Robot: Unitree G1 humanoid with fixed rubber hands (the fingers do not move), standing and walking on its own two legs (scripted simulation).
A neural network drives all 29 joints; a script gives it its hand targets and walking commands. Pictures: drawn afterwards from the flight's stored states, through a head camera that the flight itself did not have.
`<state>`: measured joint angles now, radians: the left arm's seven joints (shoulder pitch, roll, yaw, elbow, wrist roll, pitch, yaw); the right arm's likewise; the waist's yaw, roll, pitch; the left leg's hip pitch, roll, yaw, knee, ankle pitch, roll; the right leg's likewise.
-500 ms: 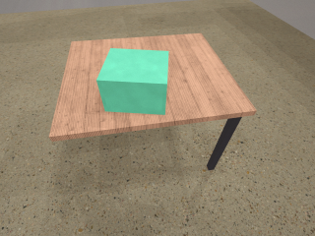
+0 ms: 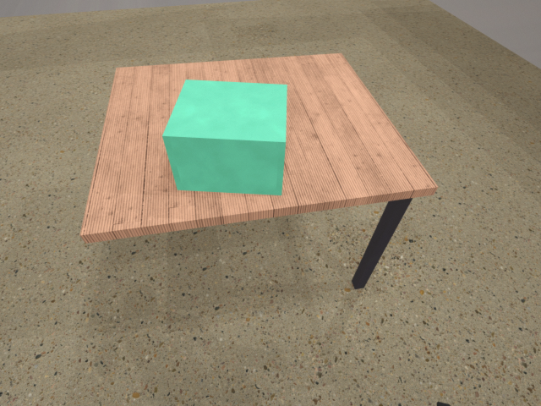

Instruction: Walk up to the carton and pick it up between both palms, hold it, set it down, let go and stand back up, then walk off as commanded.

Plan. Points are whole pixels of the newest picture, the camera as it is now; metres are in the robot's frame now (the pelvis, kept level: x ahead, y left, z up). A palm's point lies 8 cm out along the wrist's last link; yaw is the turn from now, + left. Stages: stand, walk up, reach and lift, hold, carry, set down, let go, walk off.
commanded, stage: stand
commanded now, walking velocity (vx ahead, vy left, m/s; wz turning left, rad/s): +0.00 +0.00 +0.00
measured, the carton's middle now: (233, 136) +0.74 +0.09 -0.06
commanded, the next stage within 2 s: none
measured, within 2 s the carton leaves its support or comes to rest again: neither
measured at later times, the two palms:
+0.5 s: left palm out of the picture +0.07 +0.30 -0.12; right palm out of the picture +0.07 -0.29 -0.12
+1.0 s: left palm out of the picture +0.06 +0.31 -0.12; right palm out of the picture +0.08 -0.29 -0.12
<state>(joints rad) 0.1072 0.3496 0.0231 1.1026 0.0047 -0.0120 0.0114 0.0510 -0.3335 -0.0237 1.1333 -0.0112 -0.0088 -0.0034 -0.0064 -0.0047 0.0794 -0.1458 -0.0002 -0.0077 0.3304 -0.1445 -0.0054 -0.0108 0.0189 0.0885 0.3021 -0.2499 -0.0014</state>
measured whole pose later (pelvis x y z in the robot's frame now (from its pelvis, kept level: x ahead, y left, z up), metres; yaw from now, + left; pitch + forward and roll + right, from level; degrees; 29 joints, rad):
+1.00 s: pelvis +0.00 +0.01 +0.00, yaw -1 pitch -3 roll +0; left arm 0.14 0.35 0.02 1.10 0.01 -0.01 0.01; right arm 0.06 -0.34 -0.03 1.14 0.00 -0.01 0.00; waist 0.00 0.00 0.07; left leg -0.15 0.00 0.01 0.34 -0.14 0.00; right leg -0.02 0.01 0.09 0.31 -0.25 0.01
